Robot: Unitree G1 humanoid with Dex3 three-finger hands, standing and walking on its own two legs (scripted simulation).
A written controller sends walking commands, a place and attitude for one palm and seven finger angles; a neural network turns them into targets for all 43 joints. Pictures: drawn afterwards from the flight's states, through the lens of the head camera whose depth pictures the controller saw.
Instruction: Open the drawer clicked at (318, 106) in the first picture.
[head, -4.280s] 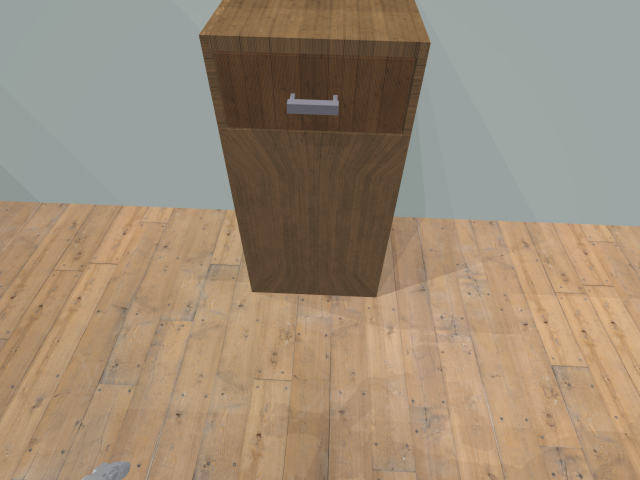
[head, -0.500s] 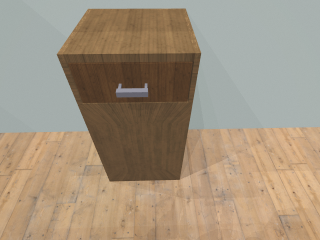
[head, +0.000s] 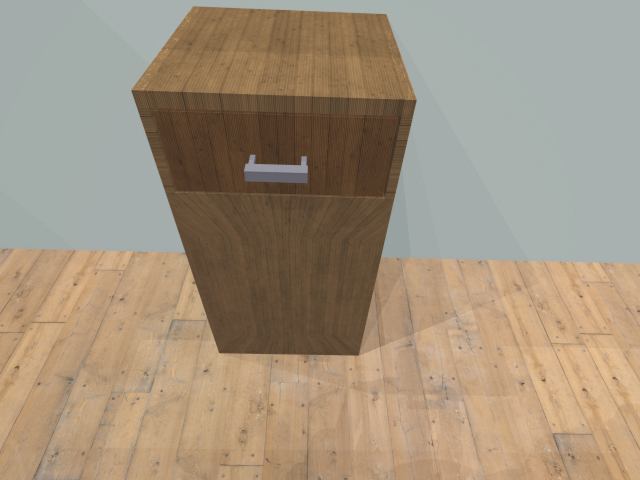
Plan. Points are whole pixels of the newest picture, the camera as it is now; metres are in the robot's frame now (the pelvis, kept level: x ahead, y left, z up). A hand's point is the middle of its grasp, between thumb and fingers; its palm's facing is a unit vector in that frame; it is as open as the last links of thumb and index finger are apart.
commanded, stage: look again from close up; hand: left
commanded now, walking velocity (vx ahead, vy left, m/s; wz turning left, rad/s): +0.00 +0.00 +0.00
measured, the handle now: (277, 166) +0.63 +0.10 +0.04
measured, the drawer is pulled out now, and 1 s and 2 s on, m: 0.00 0.00 0.00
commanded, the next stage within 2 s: shuffle to correct the standing spot in 0.26 s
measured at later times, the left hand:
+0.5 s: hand out of the picture -0.03 +0.17 -0.18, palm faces +0.01 -0.99 -0.13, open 7.4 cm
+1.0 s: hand out of the picture -0.04 +0.13 -0.19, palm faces +0.04 -1.00 -0.05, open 7.4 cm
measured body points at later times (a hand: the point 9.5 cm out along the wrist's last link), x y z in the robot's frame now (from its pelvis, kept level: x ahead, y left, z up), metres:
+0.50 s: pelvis -0.01 +0.02 +0.00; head -0.02 +0.04 +0.45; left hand -0.03 +0.23 -0.17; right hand +0.00 -0.21 -0.14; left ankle +0.06 +0.08 -0.73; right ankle -0.02 -0.11 -0.73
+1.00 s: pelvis +0.02 +0.00 -0.01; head +0.02 +0.04 +0.44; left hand -0.04 +0.19 -0.18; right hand +0.04 -0.23 -0.14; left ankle +0.06 +0.07 -0.74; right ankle -0.01 -0.11 -0.71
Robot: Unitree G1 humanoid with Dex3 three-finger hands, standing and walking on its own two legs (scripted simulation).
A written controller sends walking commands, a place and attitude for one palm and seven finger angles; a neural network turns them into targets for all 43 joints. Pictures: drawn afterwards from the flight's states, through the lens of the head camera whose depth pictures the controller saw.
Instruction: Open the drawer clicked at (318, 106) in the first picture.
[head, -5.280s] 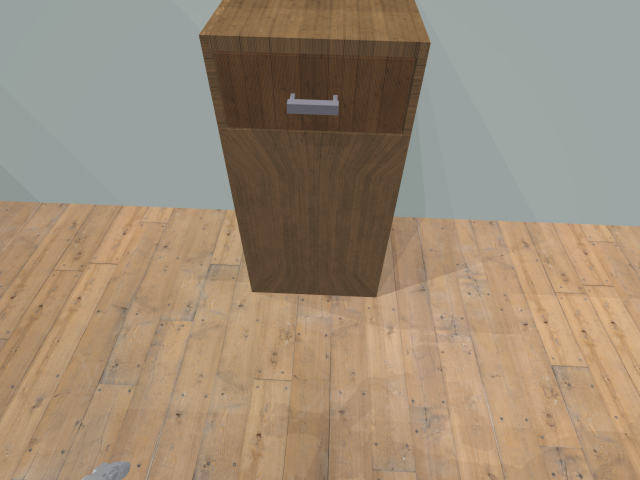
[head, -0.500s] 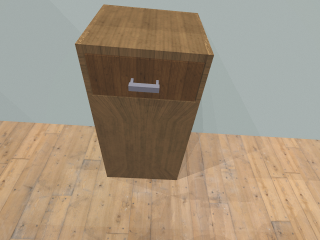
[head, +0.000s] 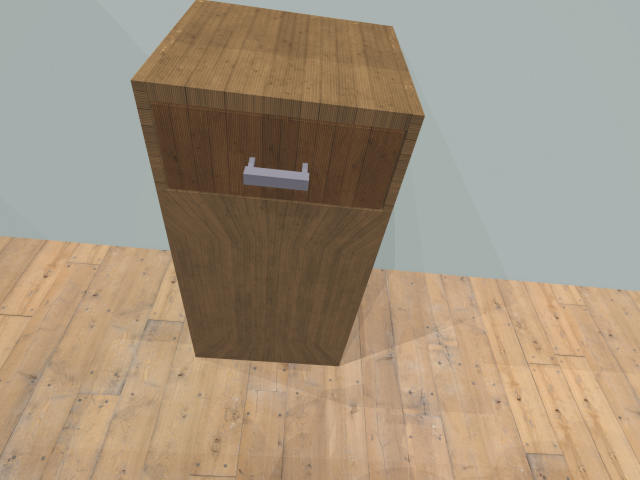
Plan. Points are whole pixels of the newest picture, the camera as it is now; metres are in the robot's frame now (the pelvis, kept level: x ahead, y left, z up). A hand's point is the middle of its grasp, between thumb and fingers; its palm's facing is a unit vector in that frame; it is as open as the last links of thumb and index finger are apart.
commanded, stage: shuffle to correct the standing spot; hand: left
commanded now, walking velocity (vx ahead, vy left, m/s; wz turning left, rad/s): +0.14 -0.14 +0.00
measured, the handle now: (277, 171) +0.61 +0.12 +0.05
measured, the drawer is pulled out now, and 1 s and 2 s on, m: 0.00 0.00 0.00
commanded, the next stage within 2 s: come to a stop and stand still in 0.44 s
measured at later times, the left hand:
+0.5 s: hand out of the picture +0.15 +0.09 -0.15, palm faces +0.03 -0.98 -0.20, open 7.2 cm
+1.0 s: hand out of the picture +0.08 +0.04 -0.17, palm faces +0.09 -0.98 -0.15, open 7.4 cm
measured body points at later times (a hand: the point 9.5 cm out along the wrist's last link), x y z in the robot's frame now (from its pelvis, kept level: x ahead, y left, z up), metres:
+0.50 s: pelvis +0.06 -0.09 +0.01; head +0.08 -0.10 +0.46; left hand +0.14 +0.14 -0.14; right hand -0.01 -0.31 -0.15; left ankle +0.04 +0.04 -0.68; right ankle +0.10 -0.19 -0.73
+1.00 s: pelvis +0.10 -0.11 +0.01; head +0.13 -0.10 +0.46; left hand +0.08 +0.09 -0.15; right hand +0.20 -0.33 -0.14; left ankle +0.14 -0.03 -0.73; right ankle +0.10 -0.19 -0.73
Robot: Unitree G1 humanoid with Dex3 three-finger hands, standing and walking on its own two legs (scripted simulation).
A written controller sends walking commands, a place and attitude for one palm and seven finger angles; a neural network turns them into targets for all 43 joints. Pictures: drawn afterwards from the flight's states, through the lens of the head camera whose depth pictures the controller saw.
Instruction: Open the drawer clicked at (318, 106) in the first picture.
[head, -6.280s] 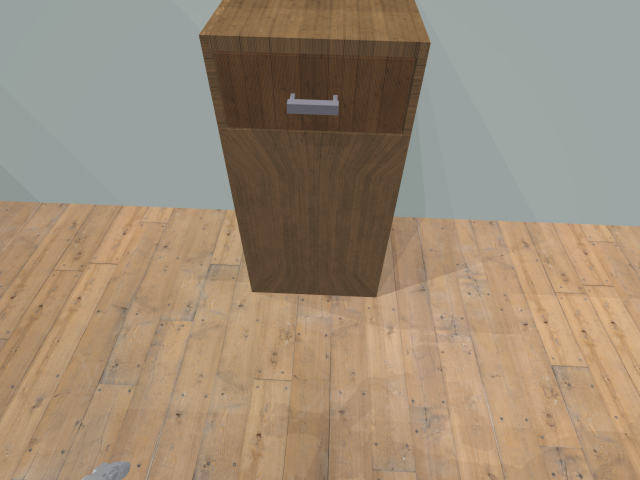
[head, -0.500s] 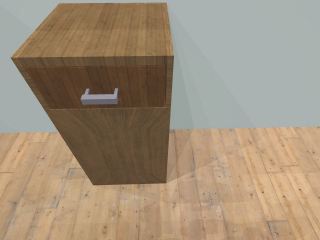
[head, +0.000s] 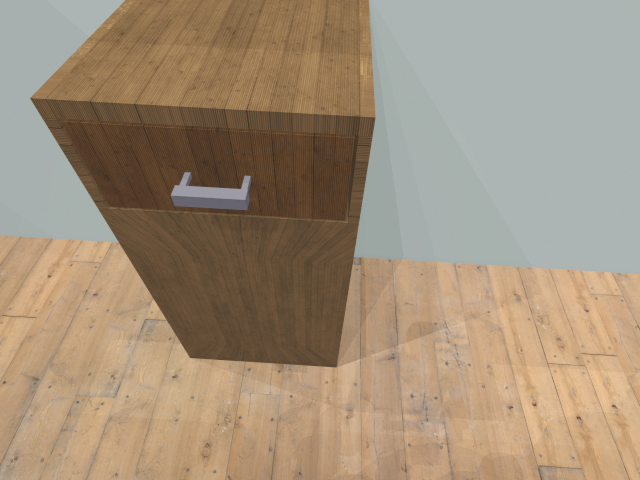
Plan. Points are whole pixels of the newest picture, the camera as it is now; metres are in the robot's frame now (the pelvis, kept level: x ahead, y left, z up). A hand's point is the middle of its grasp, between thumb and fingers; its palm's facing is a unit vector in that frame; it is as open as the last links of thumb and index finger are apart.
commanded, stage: come to a stop and stand still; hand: left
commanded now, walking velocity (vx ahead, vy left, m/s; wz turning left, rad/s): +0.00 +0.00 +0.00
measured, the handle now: (214, 188) +0.51 +0.22 +0.04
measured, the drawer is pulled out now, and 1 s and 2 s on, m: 0.00 0.00 0.00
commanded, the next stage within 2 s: look again from close up in 1.22 s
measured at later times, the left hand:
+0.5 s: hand out of the picture +0.04 +0.22 -0.17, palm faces -0.01 -0.98 -0.21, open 7.4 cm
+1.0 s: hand out of the picture +0.00 +0.20 -0.18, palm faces -0.01 -0.99 -0.13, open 7.4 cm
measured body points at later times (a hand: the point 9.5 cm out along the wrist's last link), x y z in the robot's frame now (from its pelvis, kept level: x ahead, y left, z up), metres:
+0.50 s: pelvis -0.01 +0.04 +0.00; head -0.01 +0.04 +0.45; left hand +0.04 +0.27 -0.15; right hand -0.02 -0.18 -0.15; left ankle +0.03 +0.08 -0.73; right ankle +0.00 -0.08 -0.73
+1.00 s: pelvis +0.03 +0.05 +0.01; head +0.04 +0.07 +0.45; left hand +0.00 +0.25 -0.16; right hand +0.02 -0.17 -0.15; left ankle +0.03 +0.08 -0.73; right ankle +0.00 -0.08 -0.73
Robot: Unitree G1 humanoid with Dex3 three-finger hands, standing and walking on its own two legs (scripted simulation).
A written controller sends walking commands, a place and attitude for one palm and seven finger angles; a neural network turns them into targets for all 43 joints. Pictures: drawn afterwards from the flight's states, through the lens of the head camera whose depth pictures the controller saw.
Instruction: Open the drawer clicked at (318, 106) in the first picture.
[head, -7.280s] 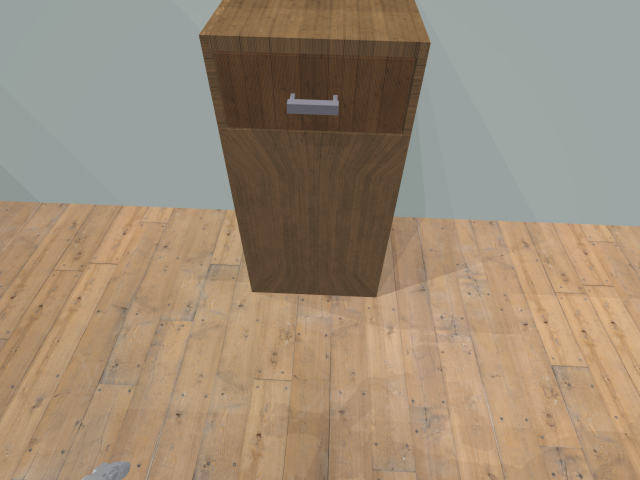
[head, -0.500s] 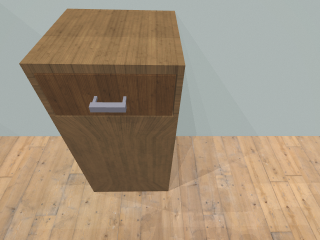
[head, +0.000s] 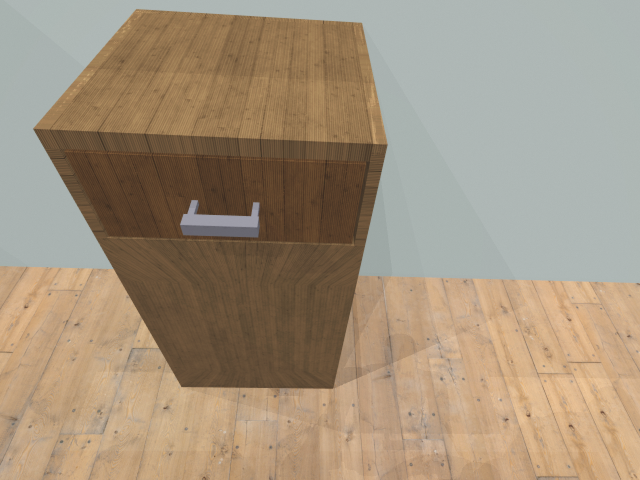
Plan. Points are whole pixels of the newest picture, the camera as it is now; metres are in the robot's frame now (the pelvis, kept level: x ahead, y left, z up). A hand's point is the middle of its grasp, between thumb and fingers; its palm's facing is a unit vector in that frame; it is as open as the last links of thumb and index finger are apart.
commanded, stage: come to a stop and stand still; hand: left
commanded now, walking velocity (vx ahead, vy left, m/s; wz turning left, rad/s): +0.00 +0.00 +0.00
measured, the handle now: (223, 216) +0.48 +0.19 +0.04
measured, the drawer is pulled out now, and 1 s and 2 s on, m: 0.00 0.00 0.00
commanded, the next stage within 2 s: look again from close up in 0.22 s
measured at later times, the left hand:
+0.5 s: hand out of the picture +0.01 +0.15 -0.18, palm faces +0.01 -0.99 -0.16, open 7.4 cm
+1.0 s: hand out of the picture -0.01 +0.12 -0.18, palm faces +0.04 -0.99 -0.12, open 7.4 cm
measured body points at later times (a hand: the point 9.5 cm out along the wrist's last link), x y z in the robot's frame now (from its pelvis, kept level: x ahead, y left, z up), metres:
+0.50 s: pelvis +0.01 +0.00 +0.00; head +0.03 +0.01 +0.45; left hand +0.01 +0.21 -0.17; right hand -0.01 -0.21 -0.16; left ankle +0.00 +0.03 -0.74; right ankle -0.02 -0.13 -0.74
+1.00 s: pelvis +0.02 -0.02 +0.00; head +0.02 -0.01 +0.45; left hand -0.02 +0.17 -0.17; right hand +0.00 -0.23 -0.16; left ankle +0.00 +0.03 -0.74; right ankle -0.02 -0.13 -0.74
